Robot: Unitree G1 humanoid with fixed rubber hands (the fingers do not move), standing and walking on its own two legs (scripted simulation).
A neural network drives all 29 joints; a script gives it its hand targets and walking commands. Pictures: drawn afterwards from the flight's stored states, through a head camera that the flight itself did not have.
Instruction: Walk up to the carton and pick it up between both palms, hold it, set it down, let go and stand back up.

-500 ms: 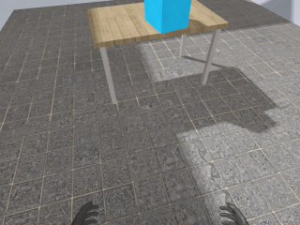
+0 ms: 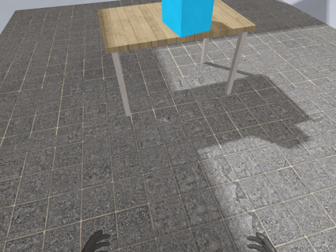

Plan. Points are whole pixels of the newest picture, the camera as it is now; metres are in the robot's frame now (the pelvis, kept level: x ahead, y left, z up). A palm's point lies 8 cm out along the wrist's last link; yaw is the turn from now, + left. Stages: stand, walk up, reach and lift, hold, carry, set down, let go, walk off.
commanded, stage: stand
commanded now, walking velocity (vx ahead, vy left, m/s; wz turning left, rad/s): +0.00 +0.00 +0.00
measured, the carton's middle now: (186, 6) +1.54 -0.07 -0.01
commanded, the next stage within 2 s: walk up in 0.90 s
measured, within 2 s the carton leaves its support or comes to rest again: neither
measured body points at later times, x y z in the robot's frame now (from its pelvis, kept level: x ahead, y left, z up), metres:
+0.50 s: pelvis +0.00 +0.00 +0.00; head +0.01 +0.00 +0.45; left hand +0.13 +0.23 -0.11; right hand +0.13 -0.23 -0.11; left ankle +0.01 +0.12 -0.72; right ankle +0.01 -0.12 -0.72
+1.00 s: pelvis +0.01 +0.00 +0.01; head +0.01 +0.00 +0.46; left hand +0.11 +0.23 -0.12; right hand +0.11 -0.23 -0.12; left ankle +0.01 +0.12 -0.72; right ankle +0.01 -0.12 -0.72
